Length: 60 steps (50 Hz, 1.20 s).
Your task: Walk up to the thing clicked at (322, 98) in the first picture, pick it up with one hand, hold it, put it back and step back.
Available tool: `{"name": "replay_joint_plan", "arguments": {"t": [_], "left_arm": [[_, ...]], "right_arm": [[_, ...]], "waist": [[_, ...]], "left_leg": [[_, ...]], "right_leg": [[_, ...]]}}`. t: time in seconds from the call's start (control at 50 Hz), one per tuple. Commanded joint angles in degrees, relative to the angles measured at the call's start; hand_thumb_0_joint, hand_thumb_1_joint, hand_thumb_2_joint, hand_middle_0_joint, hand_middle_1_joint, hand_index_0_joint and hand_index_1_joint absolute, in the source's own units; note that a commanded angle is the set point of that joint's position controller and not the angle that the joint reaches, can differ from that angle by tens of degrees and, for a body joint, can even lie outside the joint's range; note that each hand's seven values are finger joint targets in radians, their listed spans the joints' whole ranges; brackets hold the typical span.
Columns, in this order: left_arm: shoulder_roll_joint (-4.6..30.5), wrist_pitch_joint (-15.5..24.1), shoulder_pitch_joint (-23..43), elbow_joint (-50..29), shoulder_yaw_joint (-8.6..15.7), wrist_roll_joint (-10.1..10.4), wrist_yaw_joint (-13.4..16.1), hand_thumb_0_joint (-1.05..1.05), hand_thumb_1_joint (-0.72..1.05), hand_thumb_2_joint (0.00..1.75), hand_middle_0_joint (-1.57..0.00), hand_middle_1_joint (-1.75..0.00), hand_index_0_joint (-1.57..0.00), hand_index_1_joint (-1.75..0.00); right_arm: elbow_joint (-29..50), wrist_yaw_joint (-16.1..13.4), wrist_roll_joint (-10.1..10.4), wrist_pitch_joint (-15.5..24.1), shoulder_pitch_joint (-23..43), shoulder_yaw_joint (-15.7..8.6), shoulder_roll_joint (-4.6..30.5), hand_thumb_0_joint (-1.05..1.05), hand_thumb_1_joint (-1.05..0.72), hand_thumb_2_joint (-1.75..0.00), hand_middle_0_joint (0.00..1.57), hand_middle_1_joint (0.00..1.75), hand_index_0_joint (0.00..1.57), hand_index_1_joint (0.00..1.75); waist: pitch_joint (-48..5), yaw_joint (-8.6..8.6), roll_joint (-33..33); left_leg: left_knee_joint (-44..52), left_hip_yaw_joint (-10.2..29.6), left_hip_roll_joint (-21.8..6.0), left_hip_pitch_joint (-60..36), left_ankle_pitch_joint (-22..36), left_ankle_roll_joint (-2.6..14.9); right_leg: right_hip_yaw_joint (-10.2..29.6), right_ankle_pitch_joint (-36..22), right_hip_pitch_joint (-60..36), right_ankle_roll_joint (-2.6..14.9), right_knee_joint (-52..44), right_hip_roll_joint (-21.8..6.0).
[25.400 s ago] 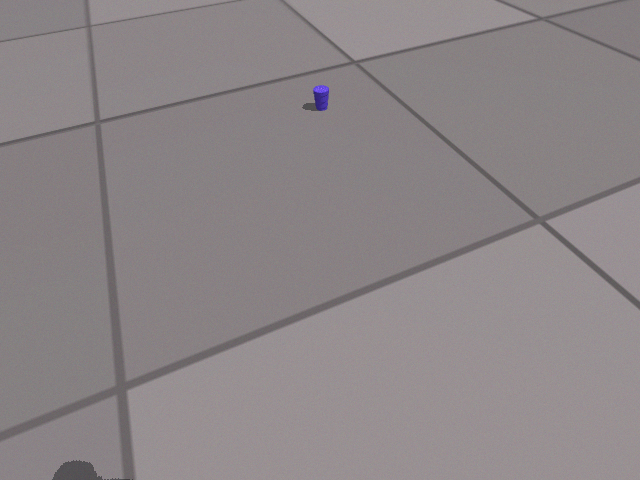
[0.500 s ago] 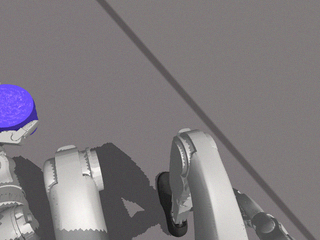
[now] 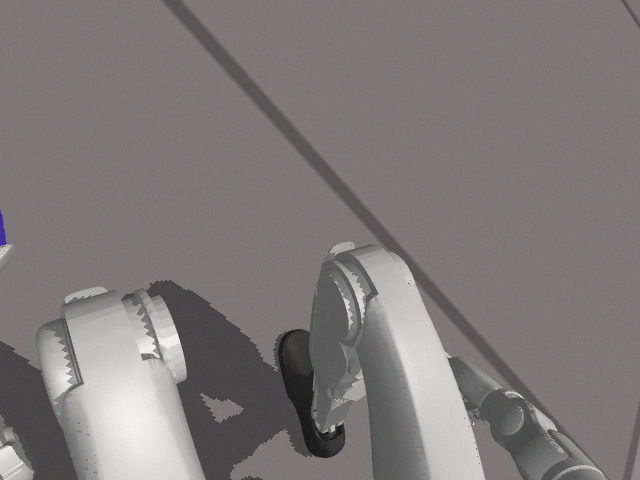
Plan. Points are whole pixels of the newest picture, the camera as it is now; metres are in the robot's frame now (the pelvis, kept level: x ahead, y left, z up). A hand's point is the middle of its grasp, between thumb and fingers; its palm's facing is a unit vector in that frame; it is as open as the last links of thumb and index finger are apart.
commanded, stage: lower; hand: left
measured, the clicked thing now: out of the picture +0.40 +0.32 -0.19
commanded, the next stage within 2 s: loosen in 0.56 s
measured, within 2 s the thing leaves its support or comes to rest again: rests again in 1.66 s
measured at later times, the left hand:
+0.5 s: hand out of the picture +0.40 +0.32 -0.19, palm faces +0.51 -0.86 -0.03, open 12.0 cm
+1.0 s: hand out of the picture +0.40 +0.32 -0.19, palm faces +0.51 -0.86 -0.01, open 12.4 cm
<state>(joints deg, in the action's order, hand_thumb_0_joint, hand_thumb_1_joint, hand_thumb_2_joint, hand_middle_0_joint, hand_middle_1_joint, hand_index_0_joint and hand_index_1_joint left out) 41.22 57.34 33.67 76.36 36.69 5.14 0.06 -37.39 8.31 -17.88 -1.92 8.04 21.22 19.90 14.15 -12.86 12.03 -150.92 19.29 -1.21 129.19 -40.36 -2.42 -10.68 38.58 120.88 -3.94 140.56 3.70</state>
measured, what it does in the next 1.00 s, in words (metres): stands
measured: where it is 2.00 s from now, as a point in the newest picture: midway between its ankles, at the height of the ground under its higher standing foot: (238, 448)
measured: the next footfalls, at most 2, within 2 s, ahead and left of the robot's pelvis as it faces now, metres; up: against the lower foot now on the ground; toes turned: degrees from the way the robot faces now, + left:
none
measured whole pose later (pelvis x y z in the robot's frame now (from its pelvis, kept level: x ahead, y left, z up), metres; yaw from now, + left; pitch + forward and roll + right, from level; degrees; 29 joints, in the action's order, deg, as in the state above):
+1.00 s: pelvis -0.01 +0.01 -0.01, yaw -3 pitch +11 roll -18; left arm 47.8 63.7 34.3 82.8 34.3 4.9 4.2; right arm -33.4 8.6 -20.8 -1.5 11.4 28.7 20.5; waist 17.9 -12.6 16.5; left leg -153.7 23.3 -1.9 127.1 -40.5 -0.7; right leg -13.6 36.4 117.2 -4.6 139.1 6.0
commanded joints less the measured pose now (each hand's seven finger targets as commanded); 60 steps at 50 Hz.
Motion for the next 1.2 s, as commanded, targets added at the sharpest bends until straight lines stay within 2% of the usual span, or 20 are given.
{"name": "replay_joint_plan", "arguments": {"t": [0.0,0.08,0.1,0.2,0.26,0.3,0.32,0.38,0.4,0.52,0.64,0.66,0.72,0.8,0.86,0.9,0.94,1.1,1.12,1.18], "left_arm": [[15.1,7.5,13.1,-10.4,1.1,1.0,0.2,0.0,0.14,1.25,-1.24,-1.38,-1.25,-1.39],[15.9,8.0,12.7,-9.0,1.2,0.5,0.9,0.0,0.14,1.26,-1.26,-1.4,-1.28,-1.41],[15.9,8.2,14.0,-9.3,0.3,0.5,0.9,0.0,0.14,1.27,-1.27,-1.41,-1.29,-1.41],[18.1,9.1,13.3,-8.4,1.3,0.4,1.8,0.0,0.14,1.25,-1.25,-1.38,-1.26,-1.39],[17.6,9.6,13.9,-7.9,0.2,0.0,2.4,0.0,0.18,1.26,-1.25,-1.38,-1.26,-1.39],[18.4,9.7,12.6,-7.6,0.9,-0.1,2.7,0.0,0.17,1.26,-1.25,-1.39,-1.27,-1.39],[17.8,9.9,13.9,-7.8,0.0,-0.4,2.7,0.0,0.17,1.25,-1.26,-1.39,-1.27,-1.39],[17.4,10.2,14.0,-7.4,-0.9,-0.5,3.0,0.0,0.17,1.27,-1.27,-1.4,-1.29,-1.41],[18.1,10.3,13.4,-6.8,0.1,-0.4,3.2,0.0,0.16,1.25,-1.28,-1.39,-1.29,-1.4],[18.2,10.9,13.7,-5.7,-0.6,-0.4,3.9,0.0,0.18,1.26,-1.27,-1.38,-1.28,-1.39],[19.0,11.4,13.3,-3.9,-1.0,-0.5,4.1,0.0,0.19,1.27,-1.27,-1.38,-1.28,-1.39],[18.4,11.3,13.6,-3.8,-1.3,-0.3,4.2,0.0,0.17,1.19,-1.27,-1.34,-1.3,-1.33],[18.9,11.5,13.4,-3.6,-1.0,0.0,4.2,0.0,0.01,0.95,-1.11,-1.11,-1.14,-1.09],[18.7,11.6,13.4,-3.8,-1.9,-0.1,4.1,0.0,-0.21,0.63,-0.96,-0.89,-0.99,-0.86],[18.2,11.4,13.1,-3.7,-1.7,0.0,4.2,0.0,-0.38,0.52,-0.77,-0.7,-0.8,-0.69],[18.6,11.3,12.9,-3.6,-1.9,-0.2,4.1,0.0,-0.42,0.41,-0.66,-0.59,-0.68,-0.58],[17.2,10.9,12.6,-2.0,-2.8,-0.4,4.0,0.0,-0.46,0.32,-0.6,-0.49,-0.6,-0.48],[15.7,9.9,11.3,-0.6,-3.2,0.2,3.7,0.0,-0.58,0.17,-0.43,-0.29,-0.43,-0.3],[16.8,10.0,12.1,-1.1,-3.1,0.1,3.8,0.0,-0.57,0.16,-0.41,-0.27,-0.4,-0.27],[16.8,10.4,12.5,-1.0,-3.1,-0.2,4.0,0.0,-0.56,0.12,-0.33,-0.21,-0.33,-0.21]], "right_arm": [[1.5,-1.2,-1.0,-0.1,-4.0,-4.5,19.3,0.0,-0.91,-0.91,0.2,0.3,0.2,0.3],[2.2,-1.2,-1.3,-0.1,-2.6,-3.9,20.2,0.0,-0.91,-0.91,0.2,0.3,0.2,0.3],[2.5,-1.1,-1.3,-0.1,-2.1,-3.8,20.3,0.0,-0.91,-0.91,0.2,0.3,0.2,0.3],[2.9,-1.1,-2.0,0.1,-1.3,-2.6,20.3,0.0,-0.91,-0.91,0.2,0.3,0.2,0.3],[3.1,-1.1,-2.3,0.0,-1.1,-2.2,20.6,0.0,-0.9,-0.91,0.2,0.3,0.2,0.3],[3.2,-1.1,-2.5,0.0,-0.8,-1.9,20.6,0.0,-0.9,-0.91,0.2,0.3,0.2,0.3],[3.4,-1.0,-2.6,0.0,-0.4,-1.8,20.9,0.0,-0.91,-0.91,0.2,0.3,0.2,0.3],[3.6,-1.0,-2.7,0.0,0.1,-1.6,21.0,0.0,-0.91,-0.91,0.2,0.3,0.2,0.3],[3.5,-1.0,-2.7,0.0,-0.1,-1.6,21.3,0.0,-0.9,-0.91,0.2,0.3,0.2,0.3],[3.9,-0.9,-3.1,0.0,0.5,-0.7,21.5,0.0,-0.9,-0.91,0.2,0.3,0.2,0.3],[4.7,-0.9,-3.2,0.0,1.7,0.0,21.6,0.0,-0.9,-0.9,0.2,0.3,0.2,0.3],[4.8,-0.9,-3.3,0.0,1.5,0.2,21.6,0.0,-0.91,-0.9,0.2,0.3,0.2,0.3],[4.6,-1.0,-3.4,0.0,1.2,0.4,21.6,0.0,-0.91,-0.9,0.2,0.3,0.2,0.3],[4.6,-1.0,-3.4,0.1,1.5,0.4,21.6,0.0,-0.91,-0.89,0.2,0.3,0.2,0.3],[4.6,-1.1,-3.4,0.2,1.5,0.5,21.3,0.0,-0.91,-0.9,0.2,0.3,0.2,0.3],[4.7,-1.0,-3.3,0.1,1.5,0.3,21.8,0.0,-0.91,-0.9,0.2,0.3,0.2,0.3],[4.9,-0.9,-3.3,0.0,1.5,0.4,21.6,0.0,-0.9,-0.9,0.2,0.3,0.2,0.3],[5.8,-0.6,-3.0,-0.3,1.6,0.4,21.5,0.0,-0.9,-0.9,0.2,0.3,0.2,0.3],[5.9,-0.7,-2.9,-0.2,1.8,0.5,21.4,0.0,-0.9,-0.9,0.2,0.3,0.2,0.3],[5.9,-0.6,-3.0,-0.2,1.7,0.4,21.7,0.0,-0.9,-0.9,0.2,0.3,0.2,0.3]], "waist": [[-37.6,-3.32,-29.4],[-36.0,-3.98,-30.9],[-34.9,-4.19,-30.9],[-35.0,-4.28,-30.8],[-33.8,-5.14,-30.3],[-34.3,-4.53,-31.1],[-33.8,-5.27,-31.5],[-32.2,-5.7,-31.4],[-32.1,-5.5,-31.7],[-31.7,-6.12,-31.1],[-29.5,-6.23,-30.1],[-29.8,-6.52,-29.6],[-30.3,-6.48,-28.8],[-29.1,-6.45,-29.6],[-29.8,-6.2,-29.0],[-29.5,-6.33,-29.8],[-28.3,-6.67,-29.2],[-27.4,-6.11,-27.3],[-27.1,-5.8,-27.1],[-26.4,-6.43,-27.9]], "left_leg": [[16.5,-6.6,-3.1,-24.8,9.9,0.67],[17.6,-5.5,-3.6,-26.9,9.9,0.05],[17.7,-5.3,-3.6,-25.8,8.2,0.12],[16.6,-5.2,-3.7,-25.8,8.8,0.35],[16.9,-4.7,-3.7,-25.0,7.5,0.43],[16.9,-4.4,-3.9,-26.6,9.0,0.13],[17.1,-4.0,-4.0,-27.2,9.3,-0.02],[17.3,-3.7,-4.2,-26.8,8.5,-0.03],[17.4,-3.5,-4.2,-27.0,8.7,-0.14],[17.1,-2.8,-4.4,-27.5,9.4,-0.08],[16.9,-2.7,-4.5,-25.4,6.9,0.28],[16.9,-2.6,-4.6,-25.6,6.8,0.28],[16.3,-2.7,-4.5,-25.3,7.1,0.51],[16.6,-2.5,-4.6,-25.2,6.6,0.51],[16.3,-2.7,-4.6,-25.7,7.8,0.48],[17.1,-2.0,-4.8,-25.9,7.0,0.28],[17.3,-1.9,-4.7,-25.3,6.6,0.26],[17.7,-1.6,-4.7,-24.3,5.0,0.46],[17.7,-1.7,-4.6,-23.4,4.4,0.62],[18.3,-1.1,-4.8,-24.0,4.1,0.38]], "right_leg": [[-6.2,-13.9,-18.5,4.4,-10.8,1.7],[-7.5,-13.3,-16.8,4.48,-10.0,1.7],[-7.6,-12.1,-16.0,4.58,-10.1,1.8],[-7.8,-13.1,-17.6,4.22,-10.3,2.2],[-8.4,-12.4,-17.7,4.2,-10.5,2.3],[-8.6,-13.4,-17.9,4.19,-10.1,2.5],[-8.9,-13.6,-17.2,4.18,-9.8,2.4],[-9.2,-13.1,-16.8,4.15,-9.9,2.5],[-9.4,-13.2,-16.9,4.16,-9.7,2.5],[-9.8,-14.1,-17.5,3.94,-9.7,2.8],[-10.2,-12.4,-17.1,3.88,-10.1,3.2],[-10.2,-12.3,-17.2,3.89,-10.3,3.2],[-10.3,-12.8,-18.0,3.78,-10.7,3.4],[-10.2,-12.7,-17.3,3.91,-10.4,3.5],[-10.3,-13.4,-18.0,3.88,-10.7,3.6],[-10.7,-12.8,-16.8,4.05,-10.2,3.6],[-10.8,-12.6,-16.6,3.99,-10.2,3.5],[-10.9,-11.2,-16.2,3.96,-10.7,3.7],[-10.8,-10.8,-15.9,4.02,-10.8,3.7],[-11.2,-10.5,-15.6,3.99,-10.5,3.7]]}}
